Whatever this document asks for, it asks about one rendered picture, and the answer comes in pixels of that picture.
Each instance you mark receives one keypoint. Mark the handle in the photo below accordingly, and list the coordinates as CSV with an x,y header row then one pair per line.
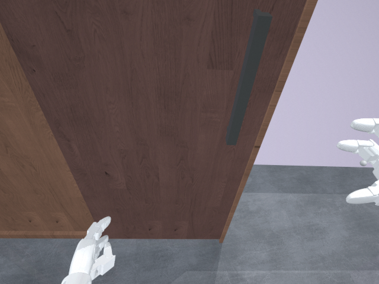
x,y
256,42

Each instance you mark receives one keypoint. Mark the robot right hand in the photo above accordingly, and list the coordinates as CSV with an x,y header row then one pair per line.
x,y
369,151

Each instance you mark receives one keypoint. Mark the robot left hand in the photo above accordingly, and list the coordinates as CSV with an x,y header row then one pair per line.
x,y
85,258

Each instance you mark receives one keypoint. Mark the wardrobe door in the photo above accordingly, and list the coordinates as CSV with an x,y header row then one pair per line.
x,y
138,95
37,189

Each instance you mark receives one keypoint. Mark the left robot forearm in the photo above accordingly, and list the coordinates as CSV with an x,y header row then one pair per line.
x,y
77,278

